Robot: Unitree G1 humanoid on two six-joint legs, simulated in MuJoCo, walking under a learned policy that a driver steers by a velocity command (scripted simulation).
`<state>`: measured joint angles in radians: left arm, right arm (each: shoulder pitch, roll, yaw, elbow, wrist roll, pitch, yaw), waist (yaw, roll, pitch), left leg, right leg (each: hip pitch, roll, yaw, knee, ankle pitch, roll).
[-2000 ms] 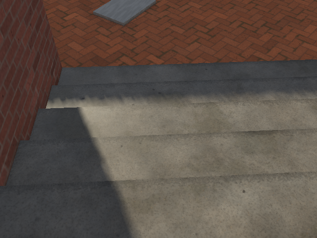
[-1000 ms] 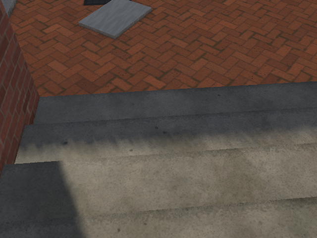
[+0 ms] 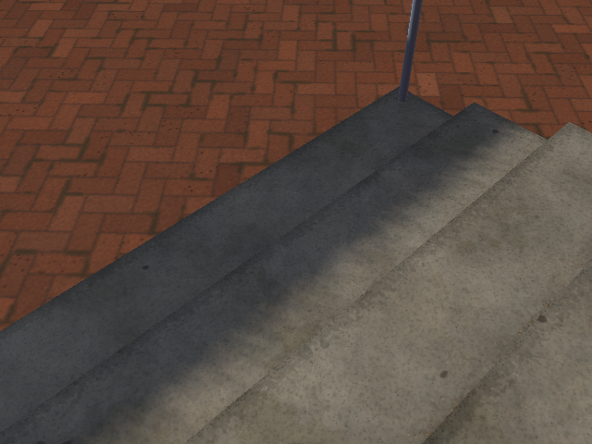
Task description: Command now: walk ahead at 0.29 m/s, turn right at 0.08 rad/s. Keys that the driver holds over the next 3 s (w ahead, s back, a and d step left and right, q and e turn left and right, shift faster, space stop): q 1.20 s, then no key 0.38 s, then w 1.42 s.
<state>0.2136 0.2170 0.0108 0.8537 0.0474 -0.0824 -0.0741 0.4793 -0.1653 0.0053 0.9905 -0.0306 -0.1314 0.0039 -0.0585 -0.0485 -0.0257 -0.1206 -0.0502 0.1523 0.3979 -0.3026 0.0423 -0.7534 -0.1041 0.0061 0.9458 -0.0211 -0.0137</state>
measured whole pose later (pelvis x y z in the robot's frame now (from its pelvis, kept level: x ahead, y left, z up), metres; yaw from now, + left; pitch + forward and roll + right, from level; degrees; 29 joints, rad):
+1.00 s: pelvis +0.05 +0.04 +0.01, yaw +31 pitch +3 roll -3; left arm 0.16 0.27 0.06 0.73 0.05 -0.02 0.05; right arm 0.36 -0.27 -0.07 0.73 -0.04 -0.11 0.05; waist -0.02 0.01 0.01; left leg -0.24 -0.12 -0.17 0.39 -0.17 0.11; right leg -0.50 -0.01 0.05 0.96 -0.35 0.13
